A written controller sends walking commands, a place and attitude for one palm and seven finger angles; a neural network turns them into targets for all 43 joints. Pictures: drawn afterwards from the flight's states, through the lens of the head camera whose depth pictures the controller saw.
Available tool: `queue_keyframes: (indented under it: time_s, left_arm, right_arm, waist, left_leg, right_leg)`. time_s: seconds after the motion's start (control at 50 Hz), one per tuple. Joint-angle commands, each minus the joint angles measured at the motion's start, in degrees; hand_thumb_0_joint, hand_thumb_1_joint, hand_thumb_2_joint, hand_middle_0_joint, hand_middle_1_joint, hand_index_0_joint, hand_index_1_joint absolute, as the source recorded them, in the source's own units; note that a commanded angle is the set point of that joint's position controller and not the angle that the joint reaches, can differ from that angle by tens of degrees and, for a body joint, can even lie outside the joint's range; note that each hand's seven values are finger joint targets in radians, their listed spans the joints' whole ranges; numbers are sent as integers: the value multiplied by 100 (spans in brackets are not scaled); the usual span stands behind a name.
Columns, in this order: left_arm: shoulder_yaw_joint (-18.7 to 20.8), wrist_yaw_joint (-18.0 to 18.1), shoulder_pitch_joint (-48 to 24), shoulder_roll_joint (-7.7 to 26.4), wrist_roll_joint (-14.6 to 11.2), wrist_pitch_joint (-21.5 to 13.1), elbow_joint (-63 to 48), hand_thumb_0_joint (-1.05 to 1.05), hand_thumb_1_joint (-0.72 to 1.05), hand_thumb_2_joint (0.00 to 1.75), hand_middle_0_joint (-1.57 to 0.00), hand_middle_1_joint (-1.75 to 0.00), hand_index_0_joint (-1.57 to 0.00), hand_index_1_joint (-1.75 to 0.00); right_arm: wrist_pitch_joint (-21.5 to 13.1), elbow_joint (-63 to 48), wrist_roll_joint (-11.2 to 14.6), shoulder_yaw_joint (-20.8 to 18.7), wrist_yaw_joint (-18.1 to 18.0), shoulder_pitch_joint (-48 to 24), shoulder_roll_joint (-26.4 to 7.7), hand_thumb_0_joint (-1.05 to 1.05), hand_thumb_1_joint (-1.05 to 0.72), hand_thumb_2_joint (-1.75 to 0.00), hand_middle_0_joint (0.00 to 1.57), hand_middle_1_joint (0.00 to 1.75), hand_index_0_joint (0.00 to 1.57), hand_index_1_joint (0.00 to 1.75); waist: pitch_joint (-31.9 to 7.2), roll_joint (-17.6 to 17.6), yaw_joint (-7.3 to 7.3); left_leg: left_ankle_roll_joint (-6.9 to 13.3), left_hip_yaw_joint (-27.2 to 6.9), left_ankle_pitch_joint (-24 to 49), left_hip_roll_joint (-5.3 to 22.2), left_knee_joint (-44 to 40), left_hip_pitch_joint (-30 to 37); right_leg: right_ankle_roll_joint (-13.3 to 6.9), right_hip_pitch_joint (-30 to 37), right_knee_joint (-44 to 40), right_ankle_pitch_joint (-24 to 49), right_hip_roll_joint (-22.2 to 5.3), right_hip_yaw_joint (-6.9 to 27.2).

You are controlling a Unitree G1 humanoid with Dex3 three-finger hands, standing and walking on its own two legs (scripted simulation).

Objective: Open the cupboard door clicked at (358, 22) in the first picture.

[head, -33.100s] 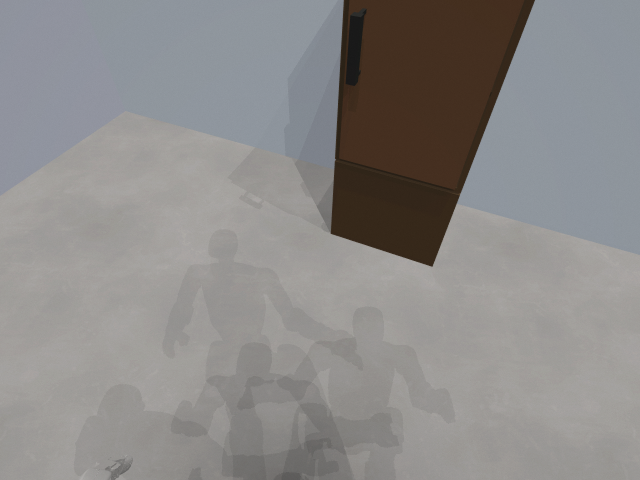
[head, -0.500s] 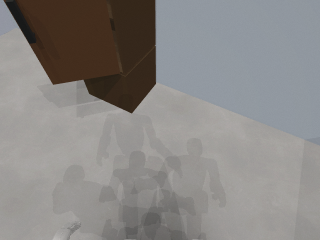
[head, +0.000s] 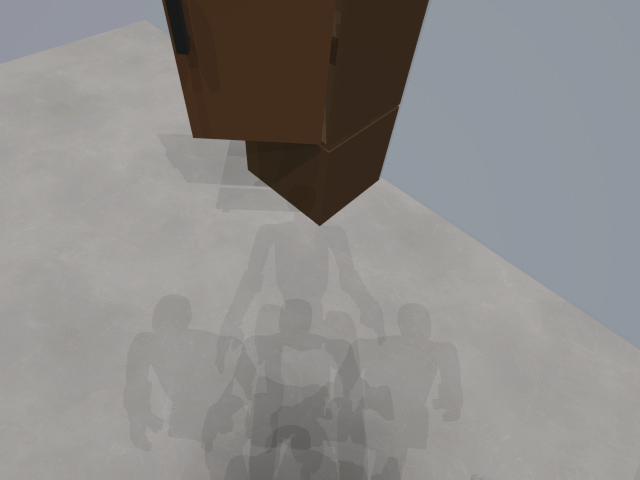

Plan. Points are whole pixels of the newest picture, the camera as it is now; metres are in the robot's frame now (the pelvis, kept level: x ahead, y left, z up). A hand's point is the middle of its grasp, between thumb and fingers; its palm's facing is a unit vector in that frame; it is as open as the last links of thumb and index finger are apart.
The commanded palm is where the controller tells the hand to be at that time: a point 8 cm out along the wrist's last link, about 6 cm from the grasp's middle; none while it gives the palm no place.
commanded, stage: take the last steps up to it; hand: left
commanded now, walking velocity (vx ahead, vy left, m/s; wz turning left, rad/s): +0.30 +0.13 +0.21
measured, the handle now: (178, 8) +1.01 +0.42 +0.05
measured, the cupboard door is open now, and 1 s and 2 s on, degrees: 44 44 44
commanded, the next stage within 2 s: come to a stop and stand still in 1.38 s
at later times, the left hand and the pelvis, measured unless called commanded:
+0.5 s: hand out of the picture +0.09 +0.17 -0.15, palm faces +0.15 -0.97 -0.20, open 7.3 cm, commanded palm none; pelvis +0.10 +0.00 +0.02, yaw +7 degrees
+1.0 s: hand (148, 336) +0.32 +0.30 -0.15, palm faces +0.13 -0.98 -0.18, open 7.4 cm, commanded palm none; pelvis +0.26 +0.11 +0.01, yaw +5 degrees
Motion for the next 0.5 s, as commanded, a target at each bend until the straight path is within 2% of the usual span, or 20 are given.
queue_keyframes:
  time_s: [0.0, 0.04, 0.08, 0.14, 0.18, 0.2, 0.22, 0.24, 0.26, 0.28, 0.3, 0.32, 0.36, 0.38, 0.4, 0.42, 0.44, 0.48]
  left_arm:
    - [124, -135, -520, 309, 29, -276, -578, 0, 90, 90, -20, -30, -20, -30]
    - [101, -173, -427, 245, 16, -326, -502, 0, 90, 90, -20, -30, -20, -30]
    - [72, -190, -517, 203, 13, -365, -513, 0, 90, 90, -20, -30, -20, -30]
    - [34, -197, -708, 113, 12, -401, -586, 0, 90, 90, -20, -30, -20, -30]
    - [49, -208, -464, 129, 14, -440, -509, 0, 90, 90, -20, -30, -20, -30]
    - [68, -207, -234, 138, 16, -449, -415, 0, 90, 90, -20, -30, -20, -30]
    - [118, -194, 155, 221, 18, -478, -281, 0, 90, 90, -20, -30, -20, -30]
    - [193, -153, 650, 494, 48, -539, -136, 0, 90, 90, -20, -30, -20, -30]
    - [321, -90, 1216, 1050, 85, -595, 6, 0, 90, 90, -20, -30, -20, -30]
    - [339, -28, 1395, 1224, 30, -569, 28, 0, 90, 90, -20, -30, -20, -30]
    - [311, 3, 1093, 1081, -4, -573, -64, 0, 90, 90, -20, -30, -20, -30]
    - [222, 22, 756, 769, 4, -618, -103, 0, 90, 90, -20, -30, -20, -30]
    - [94, 8, 445, 375, -21, -704, -117, 0, 90, 90, -20, -30, -20, -30]
    - [84, 1, 487, 305, -29, -734, -78, 0, 90, 90, -20, -30, -20, -30]
    - [64, 0, 519, 262, -23, -780, -41, 0, 90, 90, -20, -30, -20, -30]
    - [56, -5, 619, 277, -25, -816, 35, 0, 90, 90, -20, -30, -20, -30]
    - [75, 1, 666, 305, -17, -834, 89, 0, 90, 90, -20, -30, -20, -30]
    - [78, 1, 840, 379, -1, -851, 234, 0, 90, 90, -20, -30, -20, -30]
  right_arm:
    - [-201, -103, 4, -208, -170, 686, -1071, 0, -90, -90, 20, 30, 20, 30]
    - [-280, -48, 27, -198, -171, 847, -1023, 0, -90, -90, 20, 30, 20, 30]
    - [-320, 12, 30, -198, -164, 970, -1016, 0, -90, -90, 20, 30, 20, 30]
    - [-310, 104, 15, -218, -136, 1062, -974, 0, -90, -90, 20, 30, 20, 30]
    - [-298, 142, 19, -215, -115, 988, -978, 0, -90, -90, 20, 30, 20, 30]
    - [-284, 143, 29, -212, -114, 926, -946, 0, -90, -90, 20, 30, 20, 30]
    - [-285, 133, 58, -196, -106, 796, -909, 0, -90, -90, 20, 30, 20, 30]
    - [-315, 96, 104, -160, -85, 738, -695, 0, -90, -90, 20, 30, 20, 30]
    - [-343, -65, 140, -111, -44, 704, -378, 0, -90, -90, 20, 30, 20, 30]
    - [-291, -233, 62, -167, 0, 386, -711, 0, -90, -90, 20, 30, 20, 30]
    - [-290, -213, 17, -210, 29, 298, -753, 0, -90, -90, 20, 30, 20, 30]
    - [-269, -98, 17, -232, 45, 267, -712, 0, -90, -90, 20, 30, 20, 30]
    - [-183, 89, 5, -200, 111, 482, -491, 0, -90, -90, 20, 30, 20, 30]
    - [-162, 154, 14, -194, 140, 584, -372, 0, -90, -90, 20, 30, 20, 30]
    - [-156, 177, 21, -172, 155, 616, -325, 0, -90, -90, 20, 30, 20, 30]
    - [-158, 201, 31, -160, 173, 607, -271, 0, -90, -90, 20, 30, 20, 30]
    - [-153, 188, 44, -160, 181, 590, -234, 0, -90, -90, 20, 30, 20, 30]
    - [-183, 141, 64, -151, 218, 377, -149, 0, -90, -90, 20, 30, 20, 30]
  waist:
    - [-255, 1329, -328]
    - [-454, 1082, -305]
    - [-524, 1114, -331]
    - [-347, 1085, -353]
    - [-301, 1120, -215]
    - [-294, 990, -97]
    - [-325, 773, 130]
    - [-466, 87, 360]
    - [-545, -1475, 589]
    - [-331, -1168, 630]
    - [11, -623, 472]
    - [275, -673, 266]
    - [323, -555, -29]
    - [234, -654, -66]
    - [216, -566, -118]
    - [90, -484, -105]
    - [35, -475, -118]
    - [-20, -345, -31]
  left_leg:
    - [832, -1797, 545, 1447, -1838, 810]
    - [838, -1591, 878, 1308, -1830, 1069]
    - [885, -1481, 917, 1262, -1830, 1147]
    - [906, -1483, 557, 1225, -1832, 776]
    - [815, -1398, 196, 1124, -1729, 482]
    - [734, -1350, -93, 1018, -1564, 115]
    - [556, -1148, -375, 797, -1122, -427]
    - [287, -736, -649, 331, -230, -1232]
    - [-41, -64, -1292, -284, 1324, -2305]
    - [-133, -341, -1729, -62, 2521, -2651]
    - [-146, -614, -1168, 230, 2984, -2803]
    - [-185, -687, -591, 393, 3136, -2689]
    - [-312, -536, 199, 549, 3102, -2272]
    - [-360, -387, 387, 545, 2947, -2100]
    - [-417, -278, 536, 551, 2757, -2061]
    - [-461, -158, 633, 526, 2501, -2001]
    - [-487, -72, 664, 539, 2219, -1961]
    - [-502, 111, 751, 495, 1645, -1865]
  right_leg:
    - [-77, -1326, 1081, 491, -2, 298]
    - [-56, -1223, 763, 665, 45, 185]
    - [-39, -1035, 210, 662, 65, 92]
    - [-34, -465, -831, 615, 168, -65]
    - [-45, 98, -1432, 770, 311, -195]
    - [-49, 671, -1810, 1048, 380, -246]
    - [-63, 1500, -2358, 1356, 345, -186]
    - [-210, 2541, -2951, 943, -138, 485]
    - [-747, 3240, -3832, 89, -1680, 2497]
    - [-1237, 2762, -4440, -494, -2498, 3529]
    - [-1383, 2297, -4528, -831, -2369, 3322]
    - [-1168, 1743, -4525, -618, -2025, 2906]
    - [-858, 1219, -4499, 683, -1581, 1586]
    - [-773, 1224, -4451, 1303, -1374, 1108]
    - [-756, 1272, -4401, 1916, -1305, 770]
    - [-730, 1430, -4322, 2450, -1219, 522]
    - [-755, 1537, -4272, 2711, -1232, 363]
    - [-772, 1711, -4191, 3044, -1202, 206]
